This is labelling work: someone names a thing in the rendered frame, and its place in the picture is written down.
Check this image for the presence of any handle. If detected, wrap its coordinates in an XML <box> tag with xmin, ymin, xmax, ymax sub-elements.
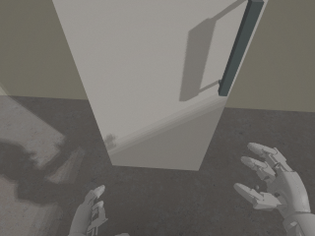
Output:
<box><xmin>218</xmin><ymin>0</ymin><xmax>265</xmax><ymax>96</ymax></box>

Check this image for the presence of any robot right forearm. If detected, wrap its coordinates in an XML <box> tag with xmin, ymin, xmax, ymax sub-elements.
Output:
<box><xmin>283</xmin><ymin>211</ymin><xmax>315</xmax><ymax>236</ymax></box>

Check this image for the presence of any fridge door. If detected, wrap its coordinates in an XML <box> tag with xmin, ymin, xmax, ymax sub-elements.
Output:
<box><xmin>52</xmin><ymin>0</ymin><xmax>268</xmax><ymax>171</ymax></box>

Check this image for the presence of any left robot hand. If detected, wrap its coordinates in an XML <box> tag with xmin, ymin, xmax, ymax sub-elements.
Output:
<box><xmin>69</xmin><ymin>185</ymin><xmax>108</xmax><ymax>236</ymax></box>

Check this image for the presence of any right robot hand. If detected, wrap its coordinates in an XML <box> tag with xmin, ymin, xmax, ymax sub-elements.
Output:
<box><xmin>233</xmin><ymin>143</ymin><xmax>311</xmax><ymax>218</ymax></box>

